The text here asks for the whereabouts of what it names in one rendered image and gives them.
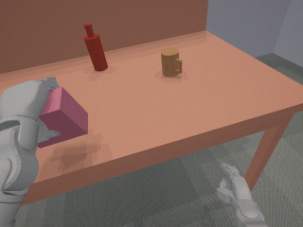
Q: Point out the table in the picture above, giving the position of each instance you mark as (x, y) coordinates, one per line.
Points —
(137, 117)

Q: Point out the left robot forearm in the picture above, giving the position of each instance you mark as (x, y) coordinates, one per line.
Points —
(19, 166)

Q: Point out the right robot forearm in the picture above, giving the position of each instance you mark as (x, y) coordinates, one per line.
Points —
(248, 214)

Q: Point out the sponge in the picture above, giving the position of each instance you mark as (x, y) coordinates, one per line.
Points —
(64, 114)

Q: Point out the right robot hand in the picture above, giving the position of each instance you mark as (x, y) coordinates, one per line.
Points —
(234, 190)

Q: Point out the left robot hand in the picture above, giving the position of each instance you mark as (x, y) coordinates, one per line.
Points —
(28, 99)

